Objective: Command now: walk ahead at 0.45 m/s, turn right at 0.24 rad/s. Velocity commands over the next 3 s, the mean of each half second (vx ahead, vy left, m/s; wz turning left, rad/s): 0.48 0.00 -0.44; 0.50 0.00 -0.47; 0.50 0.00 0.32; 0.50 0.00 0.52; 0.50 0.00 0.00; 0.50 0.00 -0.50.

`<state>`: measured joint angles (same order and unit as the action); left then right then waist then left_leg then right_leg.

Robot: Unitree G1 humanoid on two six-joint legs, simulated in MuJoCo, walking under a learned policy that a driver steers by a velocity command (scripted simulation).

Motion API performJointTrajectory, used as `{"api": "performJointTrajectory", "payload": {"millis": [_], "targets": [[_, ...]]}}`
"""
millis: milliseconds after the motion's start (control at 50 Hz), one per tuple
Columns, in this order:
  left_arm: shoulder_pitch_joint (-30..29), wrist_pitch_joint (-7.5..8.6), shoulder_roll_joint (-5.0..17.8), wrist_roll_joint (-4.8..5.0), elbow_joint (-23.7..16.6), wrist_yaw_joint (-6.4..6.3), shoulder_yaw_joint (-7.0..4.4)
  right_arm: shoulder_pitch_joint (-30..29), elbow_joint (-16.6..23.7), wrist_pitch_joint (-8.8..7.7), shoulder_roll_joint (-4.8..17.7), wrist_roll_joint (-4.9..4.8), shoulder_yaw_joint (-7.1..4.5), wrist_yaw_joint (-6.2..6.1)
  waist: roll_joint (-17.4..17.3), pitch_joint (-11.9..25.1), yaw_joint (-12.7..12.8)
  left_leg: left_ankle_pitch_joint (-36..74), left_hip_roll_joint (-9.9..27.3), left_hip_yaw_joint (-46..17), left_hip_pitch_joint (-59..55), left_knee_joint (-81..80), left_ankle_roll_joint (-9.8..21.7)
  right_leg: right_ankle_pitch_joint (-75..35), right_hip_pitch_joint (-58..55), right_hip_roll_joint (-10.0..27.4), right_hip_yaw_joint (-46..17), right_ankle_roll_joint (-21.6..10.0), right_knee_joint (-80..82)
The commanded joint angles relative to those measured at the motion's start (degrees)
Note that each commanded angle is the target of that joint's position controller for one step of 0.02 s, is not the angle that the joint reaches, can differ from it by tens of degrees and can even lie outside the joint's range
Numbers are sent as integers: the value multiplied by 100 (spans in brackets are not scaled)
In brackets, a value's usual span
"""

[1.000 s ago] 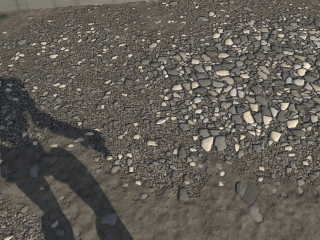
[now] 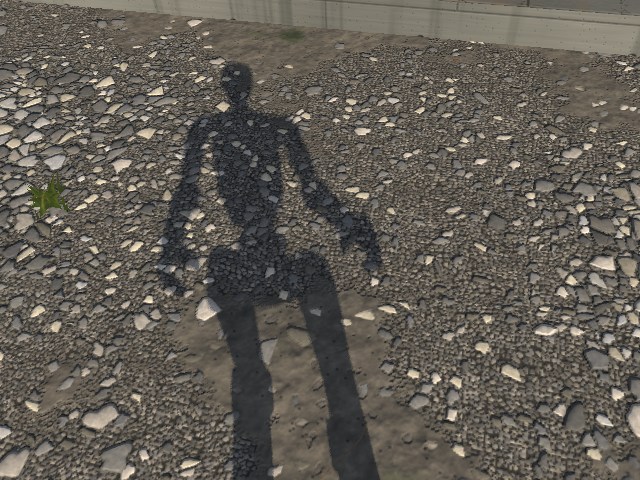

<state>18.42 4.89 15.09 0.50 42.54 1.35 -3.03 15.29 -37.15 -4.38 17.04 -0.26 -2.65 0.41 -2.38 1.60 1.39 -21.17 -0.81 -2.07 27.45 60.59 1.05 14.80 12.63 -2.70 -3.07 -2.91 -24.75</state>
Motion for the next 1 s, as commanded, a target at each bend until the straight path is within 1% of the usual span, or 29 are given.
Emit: {"api": "performJointTrajectory", "payload": {"millis": [20,80,100,180,220,240,260,280,300,320,340,360,400,460,500,580,660,700,720,740,760,780,800,820,840,860,880,920,1000], "targets": [[77,-48,833,27,-335,-112,-183,-761,680,-250,416,94,-119,72,833,-382,76,463,349,-92,1739,-597,-176,-478,-1085,1376,-1954,-1141,1358],[96,-127,1027,76,-267,-220,-245,-1212,721,-264,62,70,32,128,882,-354,152,1146,84,180,640,-1937,-392,-1170,-289,1001,-1251,-962,1294],[185,-145,1089,84,-238,-233,-269,-1360,731,-268,65,36,37,146,904,-348,209,1406,-1,190,338,-2278,-436,-1166,-136,977,-1219,-924,1262],[407,-185,1171,172,-160,-245,-316,-1507,757,-272,424,-84,-109,136,985,-310,141,1915,-50,-89,-459,-3030,-351,-922,-167,1253,-1698,-707,1033],[326,-205,1116,160,-176,-242,-317,-1153,672,-281,588,-96,-215,90,977,-184,-144,1799,-22,-58,-1163,-3324,-150,-1165,-153,1210,-1742,-514,596],[309,-199,991,123,-208,-228,-283,-684,568,-282,730,-65,-309,42,930,86,-406,1694,33,-24,-1918,-3455,0,-1601,-7,955,-1589,-361,-15],[223,-181,688,29,-336,-198,-181,151,482,-281,990,8,-407,-19,590,783,-818,1381,740,-640,-3193,-3377,331,-1134,556,627,-1310,-165,-1401],[740,-131,135,65,-515,-226,-22,805,352,-204,1472,154,-503,-39,-1010,1701,-715,260,2172,-2914,-4926,-3758,1041,1098,2186,-129,-585,186,-3459],[1020,-104,496,235,-508,-235,-64,815,269,-176,1213,110,-447,23,-1639,1650,-584,-824,2565,-4384,-4763,-4357,1381,1833,3041,88,-636,260,-4563],[652,-137,883,281,-470,-230,-175,494,303,-160,776,54,-335,14,-958,827,-613,-946,2347,-3629,-4128,-4445,1223,1324,3332,390,-630,275,-4954],[244,-167,932,208,-510,-219,-187,254,288,-137,574,47,-276,2,-494,332,-588,-222,2078,-2677,-3486,-4437,1078,874,3246,592,-449,284,-4921],[25,-177,865,134,-560,-204,-192,39,230,-123,446,85,-237,8,-285,56,-466,432,1824,-2111,-2945,-4564,1007,582,3086,727,-418,287,-4713],[-82,-260,713,134,-613,-143,-199,-208,145,-160,339,130,-214,-4,-451,-199,-259,1189,1563,-1296,-2316,-4857,944,291,2729,920,-372,292,-4408],[-344,-357,467,88,-740,-108,-124,-227,-60,-249,480,59,-280,-11,-267,-385,-184,1878,1616,-682,-2079,-5151,1063,37,2815,977,-286,382,-3912],[-583,-349,424,52,-828,-69,-85,-230,-175,-249,621,54,-325,-26,-146,-431,-205,2176,1617,-289,-2157,-5222,1073,-445,2892,1003,-255,429,-3338],[-1277,-261,369,70,-981,89,-10,-152,-350,-186,850,8,-370,-61,-18,-554,-440,2409,1467,505,-2243,-5233,871,-1523,2511,886,106,315,-1982],[-1835,-264,476,93,-1260,203,-29,146,-556,-76,1094,-111,-441,-60,-3,-684,-550,2855,1649,845,-2853,-4996,696,-1251,2416,746,393,47,-1289],[-1712,-297,655,61,-1326,220,-121,175,-588,4,1272,-153,-489,-81,-154,-446,-365,4573,1661,1076,-3134,-4334,575,-672,1916,418,704,-182,-1159],[-1316,-327,823,48,-1269,206,-218,175,-589,53,1355,-177,-509,-98,-226,-146,-103,5492,1608,1208,-3157,-3618,503,-426,1312,174,874,-329,-1112],[-440,-360,1070,68,-1054,162,-379,124,-566,94,1309,-199,-480,-120,-155,310,405,5808,1442,1402,-2779,-2475,350,-651,79,-94,967,-534,-803],[606,-427,1472,101,-810,58,-575,219,-471,75,1082,-91,-378,-151,221,841,851,4476,1226,1411,-1465,-802,107,-791,-1716,208,236,-809,-780],[410,-389,2169,155,-861,9,-654,774,-110,-40,229,157,-98,-76,1874,1322,88,-1015,96,1036,1121,1327,-267,270,-3487,1780,-3120,-1850,-261],[591,-287,1720,116,-1082,44,-511,263,-64,-238,682,-7,-134,-8,1230,2157,540,-1331,-25,-333,1660,1975,-208,1161,-3751,2179,-4595,-2088,629],[411,-206,1347,53,-960,67,-396,-249,67,-315,978,-233,-212,33,869,1307,597,-725,250,-340,2071,1885,-118,817,-3198,2070,-3740,-1760,813],[105,-163,1200,58,-940,61,-344,-315,64,-358,882,-202,-161,8,503,744,350,-212,510,-262,1905,1406,-62,223,-2346,1847,-3005,-1572,804],[-285,-153,1012,31,-971,46,-280,-306,-12,-355,854,-56,-166,-36,308,418,113,102,718,-234,1548,941,-100,-514,-1571,1650,-2434,-1416,797],[-523,-133,851,-52,-1025,25,-209,-174,-75,-296,878,2,-190,-38,441,299,-92,326,862,-271,1113,696,-125,-1148,-1018,1489,-2044,-1354,911],[-635,-77,812,-79,-941,-1,-180,49,-198,-162,752,25,-167,-22,517,265,-248,489,902,-160,730,427,-254,-1850,-503,1417,-1640,-1402,1126],[-410,14,930,-77,-607,-71,-177,-383,-158,-13,474,12,-62,-26,494,-136,-103,1652,958,-59,983,-592,-415,-2204,-232,1243,-680,-1229,1467]]}}
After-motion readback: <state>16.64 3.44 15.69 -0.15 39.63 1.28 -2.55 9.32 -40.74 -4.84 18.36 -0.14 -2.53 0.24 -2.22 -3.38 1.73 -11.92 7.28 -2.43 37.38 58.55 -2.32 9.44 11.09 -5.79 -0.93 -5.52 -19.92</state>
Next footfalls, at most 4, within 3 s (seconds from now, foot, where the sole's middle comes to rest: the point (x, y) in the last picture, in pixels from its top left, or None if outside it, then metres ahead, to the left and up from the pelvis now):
0.26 left None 0.29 0.13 -0.78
0.76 right None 0.49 -0.20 -0.78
1.30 left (418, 330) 0.87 -0.15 -0.78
1.78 right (513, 262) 1.08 -0.42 -0.78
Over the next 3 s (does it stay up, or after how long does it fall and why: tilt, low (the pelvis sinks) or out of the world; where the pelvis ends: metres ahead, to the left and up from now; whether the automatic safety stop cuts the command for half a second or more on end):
stays up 1.57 -0.33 0.00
